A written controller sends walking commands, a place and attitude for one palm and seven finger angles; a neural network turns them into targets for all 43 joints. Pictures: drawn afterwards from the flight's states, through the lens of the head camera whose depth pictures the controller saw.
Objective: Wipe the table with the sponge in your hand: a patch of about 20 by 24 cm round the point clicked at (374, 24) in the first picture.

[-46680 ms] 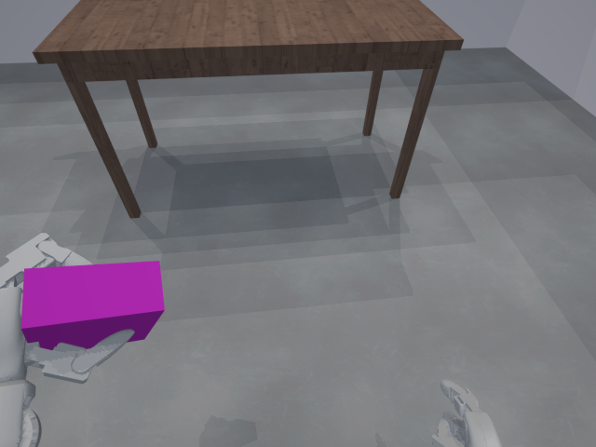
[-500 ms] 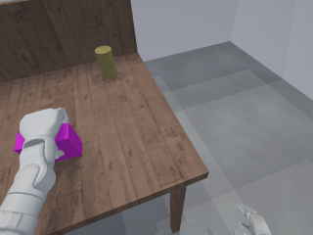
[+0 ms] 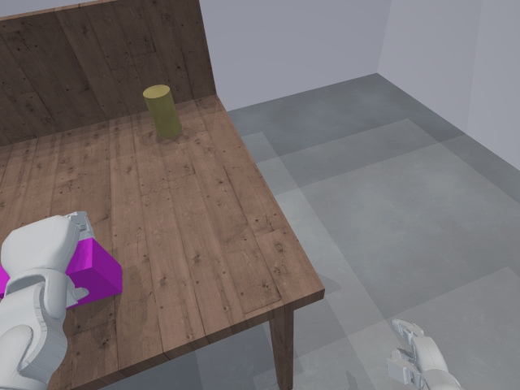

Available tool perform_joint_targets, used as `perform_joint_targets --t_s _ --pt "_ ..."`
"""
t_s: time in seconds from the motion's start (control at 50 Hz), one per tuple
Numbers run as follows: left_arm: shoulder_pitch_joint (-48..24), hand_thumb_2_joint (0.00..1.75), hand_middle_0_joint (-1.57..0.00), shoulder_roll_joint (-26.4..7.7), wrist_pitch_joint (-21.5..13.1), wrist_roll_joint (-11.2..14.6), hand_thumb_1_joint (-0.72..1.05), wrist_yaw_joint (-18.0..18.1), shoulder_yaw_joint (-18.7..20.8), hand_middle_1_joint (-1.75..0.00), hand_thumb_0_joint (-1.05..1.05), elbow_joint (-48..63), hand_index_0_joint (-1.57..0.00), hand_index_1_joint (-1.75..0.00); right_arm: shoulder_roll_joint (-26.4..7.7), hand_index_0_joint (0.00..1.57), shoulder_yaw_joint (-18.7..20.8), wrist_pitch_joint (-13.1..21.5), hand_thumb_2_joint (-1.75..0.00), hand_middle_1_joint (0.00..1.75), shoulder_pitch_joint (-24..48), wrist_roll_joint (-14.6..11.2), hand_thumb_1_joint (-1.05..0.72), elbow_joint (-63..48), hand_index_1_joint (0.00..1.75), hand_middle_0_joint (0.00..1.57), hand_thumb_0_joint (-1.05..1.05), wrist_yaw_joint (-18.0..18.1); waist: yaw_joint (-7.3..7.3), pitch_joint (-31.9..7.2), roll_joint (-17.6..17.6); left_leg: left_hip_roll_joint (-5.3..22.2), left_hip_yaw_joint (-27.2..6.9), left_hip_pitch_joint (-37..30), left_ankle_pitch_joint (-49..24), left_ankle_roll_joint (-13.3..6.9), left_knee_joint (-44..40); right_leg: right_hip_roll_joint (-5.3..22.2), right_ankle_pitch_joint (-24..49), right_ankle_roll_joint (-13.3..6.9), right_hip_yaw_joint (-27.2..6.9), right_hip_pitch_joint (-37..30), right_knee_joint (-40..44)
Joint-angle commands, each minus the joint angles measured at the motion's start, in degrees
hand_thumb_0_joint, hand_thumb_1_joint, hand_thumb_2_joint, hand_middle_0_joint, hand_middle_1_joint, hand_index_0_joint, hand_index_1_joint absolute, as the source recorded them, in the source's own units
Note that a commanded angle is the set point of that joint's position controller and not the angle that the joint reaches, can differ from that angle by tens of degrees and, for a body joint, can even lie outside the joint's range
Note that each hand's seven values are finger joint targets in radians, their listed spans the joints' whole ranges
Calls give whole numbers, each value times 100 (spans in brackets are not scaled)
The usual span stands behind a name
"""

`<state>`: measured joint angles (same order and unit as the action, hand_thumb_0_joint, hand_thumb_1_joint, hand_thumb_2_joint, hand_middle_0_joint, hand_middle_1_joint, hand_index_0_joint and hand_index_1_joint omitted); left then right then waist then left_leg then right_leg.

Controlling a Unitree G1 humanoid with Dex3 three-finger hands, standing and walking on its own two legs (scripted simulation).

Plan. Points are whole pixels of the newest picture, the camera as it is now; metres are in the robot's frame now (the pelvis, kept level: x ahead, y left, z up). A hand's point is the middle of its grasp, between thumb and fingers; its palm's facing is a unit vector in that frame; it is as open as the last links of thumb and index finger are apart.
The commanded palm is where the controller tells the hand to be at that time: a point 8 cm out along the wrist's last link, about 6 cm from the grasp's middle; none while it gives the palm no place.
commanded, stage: wipe back along the first lane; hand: left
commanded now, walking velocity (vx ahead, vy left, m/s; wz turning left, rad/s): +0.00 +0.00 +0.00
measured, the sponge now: (72, 282) +0.24 +0.34 +0.04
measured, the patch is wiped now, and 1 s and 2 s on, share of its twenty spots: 1.00 1.00 1.00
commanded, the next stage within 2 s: lift the sponge slowly off the table in 0.40 s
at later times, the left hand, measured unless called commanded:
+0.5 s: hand (61, 293) +0.20 +0.31 +0.09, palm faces +0.05 -0.07 -1.00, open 9.1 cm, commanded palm +0.15 +0.30 +0.13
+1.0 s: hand (57, 297) +0.19 +0.31 +0.10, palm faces +0.03 -0.10 -0.99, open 9.1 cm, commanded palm +0.16 +0.30 +0.16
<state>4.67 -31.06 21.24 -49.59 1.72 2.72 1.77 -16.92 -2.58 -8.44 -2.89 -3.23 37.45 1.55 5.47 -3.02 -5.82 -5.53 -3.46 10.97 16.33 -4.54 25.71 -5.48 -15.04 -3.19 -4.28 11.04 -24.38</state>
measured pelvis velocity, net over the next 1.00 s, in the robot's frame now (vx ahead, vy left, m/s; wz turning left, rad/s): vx -0.01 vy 0.00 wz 0.00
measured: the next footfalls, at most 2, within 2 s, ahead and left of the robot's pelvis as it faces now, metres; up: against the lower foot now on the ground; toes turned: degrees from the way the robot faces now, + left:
none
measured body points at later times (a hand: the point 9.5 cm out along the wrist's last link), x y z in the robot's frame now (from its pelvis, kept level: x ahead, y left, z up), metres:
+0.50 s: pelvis -0.01 -0.01 +0.00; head -0.01 -0.05 +0.45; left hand +0.19 +0.31 +0.15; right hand +0.22 -0.23 -0.10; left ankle -0.04 +0.07 -0.74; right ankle -0.03 -0.09 -0.74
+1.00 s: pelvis -0.01 +0.00 +0.00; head -0.02 -0.04 +0.45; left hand +0.19 +0.31 +0.15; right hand +0.23 -0.20 -0.09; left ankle -0.04 +0.07 -0.74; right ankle -0.03 -0.09 -0.74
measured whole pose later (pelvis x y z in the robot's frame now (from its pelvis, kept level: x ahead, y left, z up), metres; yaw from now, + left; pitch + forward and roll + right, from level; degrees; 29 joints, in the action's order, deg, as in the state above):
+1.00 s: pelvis -0.01 +0.00 +0.00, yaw +0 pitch -1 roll -1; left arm 14.3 -30.4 25.6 -48.7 -0.4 0.3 15.3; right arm -15.8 -3.3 -8.4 -1.1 -2.0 37.2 3.4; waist 7.2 -1.4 -6.0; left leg -5.8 -3.2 7.7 15.3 -4.8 24.7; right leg -5.2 -14.4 -3.0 -4.6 8.1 -24.1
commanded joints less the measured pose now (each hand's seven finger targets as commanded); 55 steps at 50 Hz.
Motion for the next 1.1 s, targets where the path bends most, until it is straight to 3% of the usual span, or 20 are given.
perform_joint_targets --t_s 0.0,0.02,0.1,0.12,0.2,0.22,0.3,0.32,0.4,0.46,0.5,0.66,0.7,0.8,0.82,0.86,0.9,0.92,1.0,1.08 --pt "368 130 -120 -903 26 158 10 -104 429 -160 0 528 -120 -160 -605 20 246 285 -90 30 972 2 -90 -894 30 20 0 41 84 -826 722 287 -155 139 -2148 208 -82 272 2454 -139 -333 -926 -9" --pt "298 130 -120 -713 23 165 10 -106 244 -160 0 601 -120 -160 -571 20 232 285 -90 30 971 4 -90 -896 30 20 0 48 18 -800 725 288 -127 173 -2141 206 -67 301 2469 -115 -256 -914 -26" --pt "664 130 -120 -898 24 179 10 -70 480 -160 0 753 -120 -160 -614 20 251 302 -90 30 1005 10 -90 -904 30 20 0 62 92 -795 770 269 -152 203 -2085 188 -24 275 2509 -123 -394 -911 -70" --pt "744 130 -120 -652 36 240 10 -73 295 -160 0 866 -120 -160 -545 20 241 306 -90 30 1009 3 -90 -951 30 20 0 59 69 -734 688 278 -125 225 -2054 182 -32 321 2461 -94 -290 -913 -68" --pt "933 130 -120 -992 84 252 10 -41 627 -160 0 988 -120 -160 -606 20 254 300 -90 30 1062 6 -90 -930 30 20 0 90 111 -618 808 267 -141 253 -1875 156 -5 283 2377 -99 -453 -838 -53" --pt "823 130 -120 -737 110 242 10 -48 374 -160 0 1019 -120 -160 -563 20 238 290 -90 30 1050 4 -90 -944 30 20 0 92 51 -555 737 273 -113 311 -1827 162 -27 316 2233 -81 -333 -795 -50" --pt "1167 130 -120 -908 162 267 10 -14 589 -160 0 1227 -120 -160 -580 20 252 300 -90 30 1118 1 -90 -974 30 20 0 101 141 -537 650 285 -163 246 -1713 161 -57 268 1961 -110 -440 -730 -7" --pt "1117 130 -120 -678 172 289 10 -13 382 -160 0 1322 -120 -160 -526 20 242 299 -90 30 1099 10 -90 -1003 30 20 0 105 100 -553 710 285 -122 287 -1658 147 -45 315 1925 -71 -322 -764 -19" --pt "1461 130 -120 -792 171 293 10 21 544 -160 0 1486 -120 -160 -555 20 248 323 -90 30 1169 20 -90 -1000 30 20 0 109 153 -612 742 289 -149 204 -1688 148 -20 267 2016 -93 -475 -741 -30" --pt "1673 130 -120 -515 176 340 10 45 350 -160 0 1578 -120 -160 -506 20 243 318 -90 30 1115 15 -90 -1009 30 20 0 101 133 -500 762 306 -140 252 -1683 170 -52 295 1918 -70 -328 -710 -32" --pt "1605 130 -120 -832 211 292 10 94 635 -160 0 1727 -120 -160 -553 20 254 310 -90 30 1231 32 -90 -1003 30 20 0 107 193 -589 709 313 -171 202 -1627 163 -59 253 1832 -104 -482 -701 -13" --pt "599 130 -120 -688 416 112 10 127 246 -160 0 1956 -120 -160 -520 20 223 266 -90 30 1243 71 -90 -998 30 20 0 216 79 -425 507 328 -204 75 -1453 157 -263 258 1171 -121 -271 -530 151" --pt "470 130 -120 -937 505 49 10 112 414 -160 0 1913 -120 -160 -544 20 194 276 -90 30 1387 71 -90 -992 30 20 0 238 143 -418 402 329 -244 21 -1368 151 -312 214 1038 -161 -387 -525 201" --pt "272 130 -120 -1080 485 -5 10 26 476 -160 0 2081 -120 -160 -528 20 171 274 -90 30 1449 92 -90 -994 30 20 0 247 168 -661 426 330 -290 -129 -1575 163 -361 204 1198 -186 -396 -750 197" --pt "98 130 -120 -833 465 9 10 2 226 -160 0 2188 -120 -160 -478 20 160 277 -90 30 1391 100 -90 -1011 30 20 0 249 104 -687 401 319 -241 -137 -1630 152 -352 258 1249 -156 -267 -793 190" --pt "27 130 -120 -871 417 -5 10 -24 227 -160 0 2237 -120 -160 -493 20 168 279 -90 30 1359 122 -90 -987 30 20 0 246 104 -651 328 328 -262 -218 -1746 179 -392 239 1312 -168 -233 -771 230" --pt "228 130 -120 -1160 427 -17 10 -8 542 -160 0 2348 -120 -160 -514 20 163 302 -90 30 1491 125 -90 -1015 30 20 0 230 217 -780 237 327 -308 -295 -1850 171 -388 186 1461 -214 -403 -886 215" --pt "194 130 -120 -1021 382 13 10 -12 434 -160 0 2451 -120 -160 -462 20 158 298 -90 30 1392 133 -90 -1021 30 20 0 214 166 -816 381 322 -275 -267 -1967 177 -355 244 1602 -186 -272 -983 172" --pt "225 130 -120 -1192 424 -7 10 -8 593 -160 0 2595 -120 -160 -506 20 151 279 -90 30 1516 126 -90 -1030 30 20 0 187 205 -708 237 355 -341 -338 -2064 208 -421 170 1607 -226 -390 -912 233" --pt "-90 130 -120 -1174 449 -80 10 11 479 -160 0 2760 -120 -160 -488 20 168 245 -90 30 1408 154 -90 -997 30 20 0 191 170 -699 131 374 -326 -411 -2231 260 -484 212 1588 -213 -213 -950 265"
